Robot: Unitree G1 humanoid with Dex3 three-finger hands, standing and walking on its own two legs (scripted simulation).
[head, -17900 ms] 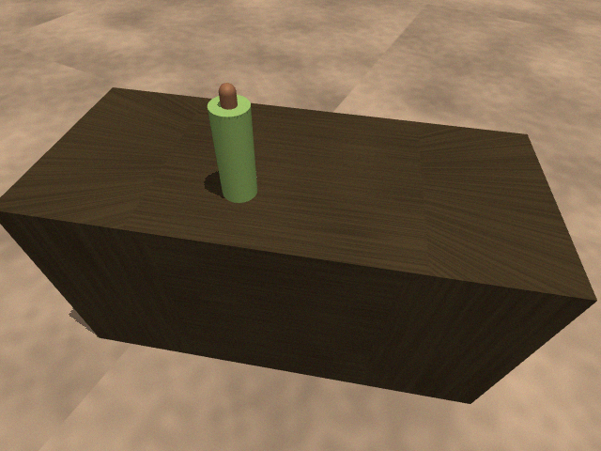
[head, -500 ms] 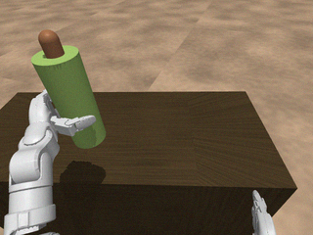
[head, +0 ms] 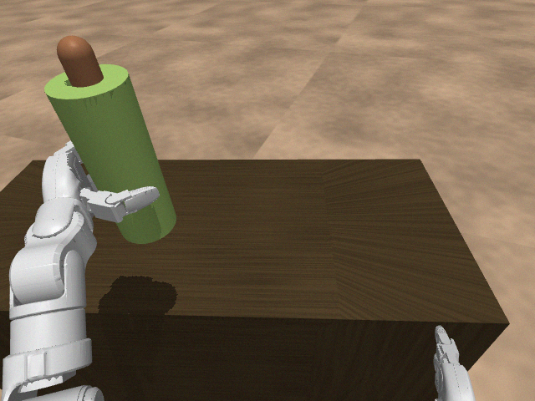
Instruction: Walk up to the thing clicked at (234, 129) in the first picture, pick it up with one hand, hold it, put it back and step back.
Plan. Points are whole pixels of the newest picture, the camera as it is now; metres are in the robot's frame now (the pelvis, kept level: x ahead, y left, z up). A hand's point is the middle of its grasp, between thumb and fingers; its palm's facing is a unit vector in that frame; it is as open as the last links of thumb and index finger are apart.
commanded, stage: crouch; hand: left
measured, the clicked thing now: (118, 151) +0.35 +0.18 +0.27
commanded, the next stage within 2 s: lower in 1.54 s
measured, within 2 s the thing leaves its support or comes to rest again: neither
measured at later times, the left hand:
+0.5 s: hand (115, 209) +0.40 +0.25 +0.12, palm faces +0.37 -0.93 -0.03, open 11.5 cm
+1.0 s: hand (120, 209) +0.46 +0.28 +0.07, palm faces +0.36 -0.93 -0.01, open 11.4 cm
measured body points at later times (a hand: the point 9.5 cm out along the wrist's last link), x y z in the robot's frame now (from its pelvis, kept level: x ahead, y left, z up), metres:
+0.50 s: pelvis -0.02 +0.00 -0.01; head +0.00 +0.01 +0.44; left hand +0.38 +0.30 +0.13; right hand +0.14 -0.27 -0.07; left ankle +0.03 +0.12 -0.73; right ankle -0.01 -0.14 -0.73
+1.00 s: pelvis +0.00 +0.01 -0.02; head +0.06 +0.03 +0.43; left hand +0.44 +0.33 +0.08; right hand +0.14 -0.27 -0.08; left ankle +0.03 +0.12 -0.73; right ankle -0.01 -0.14 -0.73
